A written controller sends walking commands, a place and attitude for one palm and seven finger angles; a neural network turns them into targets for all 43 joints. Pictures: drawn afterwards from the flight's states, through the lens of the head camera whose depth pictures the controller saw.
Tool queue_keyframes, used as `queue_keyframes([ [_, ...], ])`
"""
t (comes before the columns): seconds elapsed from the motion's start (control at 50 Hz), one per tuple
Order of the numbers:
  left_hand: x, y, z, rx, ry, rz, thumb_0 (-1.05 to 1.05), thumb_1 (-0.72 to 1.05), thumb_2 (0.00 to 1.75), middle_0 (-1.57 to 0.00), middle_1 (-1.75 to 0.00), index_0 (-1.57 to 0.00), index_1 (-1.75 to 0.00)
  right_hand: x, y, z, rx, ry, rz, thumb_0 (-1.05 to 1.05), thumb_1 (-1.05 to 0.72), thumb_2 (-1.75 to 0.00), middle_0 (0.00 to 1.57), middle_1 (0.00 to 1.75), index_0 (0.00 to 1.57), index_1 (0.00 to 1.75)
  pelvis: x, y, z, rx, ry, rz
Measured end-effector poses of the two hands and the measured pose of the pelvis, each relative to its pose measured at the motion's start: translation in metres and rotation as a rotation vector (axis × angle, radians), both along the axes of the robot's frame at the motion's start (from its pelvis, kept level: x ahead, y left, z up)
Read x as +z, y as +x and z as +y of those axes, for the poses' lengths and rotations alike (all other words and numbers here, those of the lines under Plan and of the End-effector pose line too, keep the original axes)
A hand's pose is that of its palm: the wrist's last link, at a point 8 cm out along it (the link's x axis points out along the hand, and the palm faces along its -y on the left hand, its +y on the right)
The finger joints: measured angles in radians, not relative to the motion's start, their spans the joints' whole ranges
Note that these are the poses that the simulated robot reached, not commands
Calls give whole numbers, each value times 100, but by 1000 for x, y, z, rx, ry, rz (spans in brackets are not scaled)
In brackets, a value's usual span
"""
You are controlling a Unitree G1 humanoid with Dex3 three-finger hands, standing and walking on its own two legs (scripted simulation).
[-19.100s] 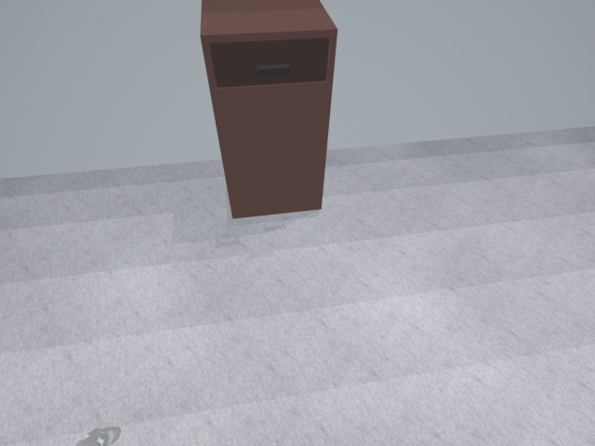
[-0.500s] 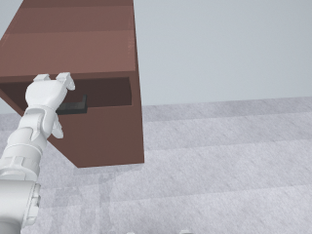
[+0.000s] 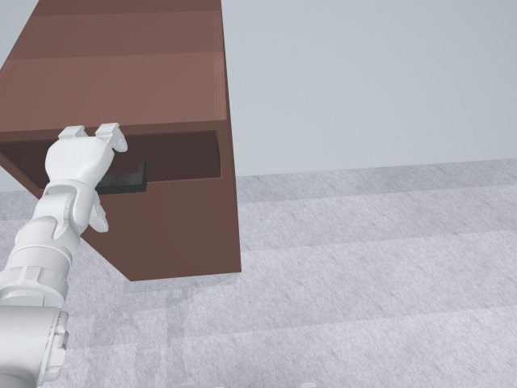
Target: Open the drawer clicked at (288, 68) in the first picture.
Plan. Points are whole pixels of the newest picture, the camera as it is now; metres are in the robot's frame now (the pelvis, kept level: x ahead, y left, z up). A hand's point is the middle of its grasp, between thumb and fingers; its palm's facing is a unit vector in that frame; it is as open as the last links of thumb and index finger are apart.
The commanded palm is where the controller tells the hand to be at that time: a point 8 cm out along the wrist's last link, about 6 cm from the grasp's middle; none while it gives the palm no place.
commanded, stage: lower the fingers behind the handle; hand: left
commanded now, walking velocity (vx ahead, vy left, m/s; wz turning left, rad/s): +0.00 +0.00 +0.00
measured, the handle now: (117, 174) +0.49 +0.27 -0.02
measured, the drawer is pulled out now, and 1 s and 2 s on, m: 0.00 0.00 0.00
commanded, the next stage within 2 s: lift the fingers back up to retry in 1.70 s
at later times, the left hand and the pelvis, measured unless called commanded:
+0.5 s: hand (102, 194) +0.43 +0.27 +0.00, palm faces -0.06 -0.03 -1.00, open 13.8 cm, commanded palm +0.42 +0.27 +0.06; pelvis -0.01 -0.01 -0.01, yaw +0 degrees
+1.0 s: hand (112, 193) +0.44 +0.27 -0.02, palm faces -0.06 -0.03 -1.00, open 13.7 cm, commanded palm +0.42 +0.27 +0.03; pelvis -0.01 -0.01 -0.02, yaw -1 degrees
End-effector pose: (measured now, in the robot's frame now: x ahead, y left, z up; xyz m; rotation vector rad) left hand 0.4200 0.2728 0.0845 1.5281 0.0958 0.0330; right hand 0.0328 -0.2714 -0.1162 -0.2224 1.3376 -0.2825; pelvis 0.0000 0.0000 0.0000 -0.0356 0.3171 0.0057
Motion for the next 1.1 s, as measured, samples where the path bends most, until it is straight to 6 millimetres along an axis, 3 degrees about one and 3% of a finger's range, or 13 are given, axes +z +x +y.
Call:
queue_keyframes([
  [0.3,-13,-7,-1,19,-6,69,0,-48,30,-32,-121,-33,-120,2,5,1,5,7,-23,0,-90,-90,21,30,20,30,1,-1,-2,-11,4,-4],
  [0.48,-27,-11,0,15,8,28,0,-49,30,-32,-120,-32,-120,-5,-1,-8,17,-11,8,0,-90,-90,20,30,20,30,-7,-5,-5,-4,2,24],
  [0.7,-40,2,-10,42,7,57,0,-48,30,-32,-120,-32,-120,-11,-14,-10,-2,-10,35,0,-90,-90,20,30,20,30,-12,-7,-8,-9,2,51],
  [1.1,-47,1,-9,30,18,10,0,-48,30,-31,-126,-33,-123,-22,-28,-12,2,-14,53,0,-90,-90,21,30,20,30,-25,-18,-8,-18,3,86],
])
